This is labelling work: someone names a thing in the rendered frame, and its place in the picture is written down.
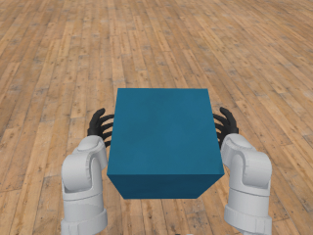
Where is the robot left hand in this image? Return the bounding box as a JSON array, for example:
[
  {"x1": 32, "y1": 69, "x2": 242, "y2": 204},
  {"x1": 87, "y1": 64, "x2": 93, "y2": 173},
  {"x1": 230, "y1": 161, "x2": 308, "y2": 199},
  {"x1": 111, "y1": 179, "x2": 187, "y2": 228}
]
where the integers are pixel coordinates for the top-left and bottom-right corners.
[{"x1": 87, "y1": 108, "x2": 114, "y2": 148}]

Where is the carton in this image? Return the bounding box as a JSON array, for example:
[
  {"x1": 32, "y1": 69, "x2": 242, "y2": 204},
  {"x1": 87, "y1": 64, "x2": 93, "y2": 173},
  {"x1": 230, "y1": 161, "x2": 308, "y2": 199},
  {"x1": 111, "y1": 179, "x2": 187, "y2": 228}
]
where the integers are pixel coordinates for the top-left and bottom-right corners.
[{"x1": 107, "y1": 88, "x2": 225, "y2": 200}]

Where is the robot left forearm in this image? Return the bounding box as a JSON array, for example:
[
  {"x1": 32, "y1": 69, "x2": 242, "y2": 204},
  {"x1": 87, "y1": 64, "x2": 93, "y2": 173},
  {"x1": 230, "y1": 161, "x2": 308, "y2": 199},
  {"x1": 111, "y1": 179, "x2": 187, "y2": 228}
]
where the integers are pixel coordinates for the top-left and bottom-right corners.
[{"x1": 61, "y1": 135, "x2": 109, "y2": 235}]

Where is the robot right forearm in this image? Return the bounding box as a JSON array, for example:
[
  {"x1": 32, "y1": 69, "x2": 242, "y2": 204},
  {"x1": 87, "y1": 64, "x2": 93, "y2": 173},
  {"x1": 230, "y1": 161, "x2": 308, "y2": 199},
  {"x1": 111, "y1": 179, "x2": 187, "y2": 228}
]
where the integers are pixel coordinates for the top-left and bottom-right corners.
[{"x1": 220, "y1": 133, "x2": 272, "y2": 235}]

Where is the robot right hand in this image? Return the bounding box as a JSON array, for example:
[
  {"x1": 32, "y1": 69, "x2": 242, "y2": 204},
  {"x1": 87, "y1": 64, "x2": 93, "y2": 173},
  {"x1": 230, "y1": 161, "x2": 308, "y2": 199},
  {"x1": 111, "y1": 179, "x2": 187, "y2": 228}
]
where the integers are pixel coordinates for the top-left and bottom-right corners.
[{"x1": 212, "y1": 107, "x2": 239, "y2": 151}]

